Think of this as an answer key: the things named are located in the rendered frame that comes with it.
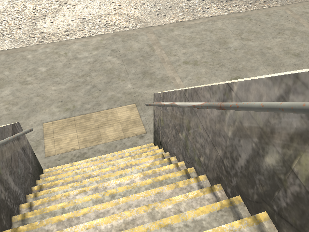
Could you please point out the stairs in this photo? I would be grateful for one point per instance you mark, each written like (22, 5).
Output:
(140, 189)

